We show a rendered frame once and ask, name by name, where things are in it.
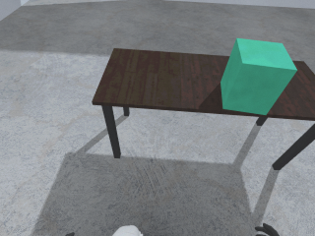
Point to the carton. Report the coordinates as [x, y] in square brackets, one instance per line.
[255, 75]

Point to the left robot thigh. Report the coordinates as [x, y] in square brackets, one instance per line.
[128, 230]

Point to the right robot hand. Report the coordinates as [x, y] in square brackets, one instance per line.
[268, 229]

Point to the table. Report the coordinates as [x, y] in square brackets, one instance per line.
[191, 82]

